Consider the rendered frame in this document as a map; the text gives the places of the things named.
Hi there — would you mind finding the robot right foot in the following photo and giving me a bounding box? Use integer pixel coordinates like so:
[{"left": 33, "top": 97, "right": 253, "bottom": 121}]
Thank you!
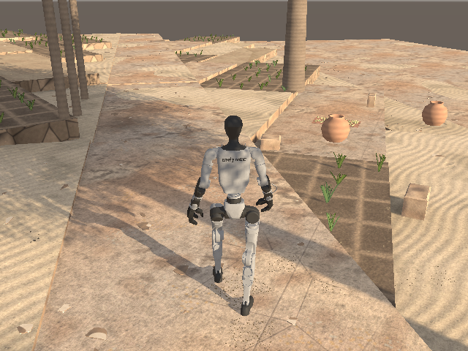
[{"left": 241, "top": 295, "right": 254, "bottom": 316}]

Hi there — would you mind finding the right robot forearm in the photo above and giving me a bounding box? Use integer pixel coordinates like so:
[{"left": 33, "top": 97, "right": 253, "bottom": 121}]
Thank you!
[{"left": 261, "top": 175, "right": 273, "bottom": 201}]

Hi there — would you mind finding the robot left upper arm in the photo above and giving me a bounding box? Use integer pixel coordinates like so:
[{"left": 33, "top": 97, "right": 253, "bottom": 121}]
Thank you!
[{"left": 199, "top": 147, "right": 219, "bottom": 189}]

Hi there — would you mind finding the robot left hand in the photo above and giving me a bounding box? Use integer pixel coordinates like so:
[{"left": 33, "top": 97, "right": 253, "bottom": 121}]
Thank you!
[{"left": 187, "top": 207, "right": 203, "bottom": 225}]

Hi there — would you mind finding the robot right upper arm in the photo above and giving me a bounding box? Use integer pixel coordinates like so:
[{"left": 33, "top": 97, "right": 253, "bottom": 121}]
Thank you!
[{"left": 249, "top": 147, "right": 268, "bottom": 186}]

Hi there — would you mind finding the left robot forearm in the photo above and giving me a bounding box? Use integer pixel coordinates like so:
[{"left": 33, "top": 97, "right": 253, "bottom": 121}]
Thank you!
[{"left": 189, "top": 177, "right": 205, "bottom": 210}]

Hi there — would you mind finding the robot right hand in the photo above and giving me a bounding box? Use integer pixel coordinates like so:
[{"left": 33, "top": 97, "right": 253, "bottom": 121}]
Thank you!
[{"left": 256, "top": 198, "right": 273, "bottom": 212}]

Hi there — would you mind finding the robot torso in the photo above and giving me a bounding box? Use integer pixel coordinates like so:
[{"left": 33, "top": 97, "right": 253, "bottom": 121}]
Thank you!
[{"left": 217, "top": 144, "right": 251, "bottom": 219}]

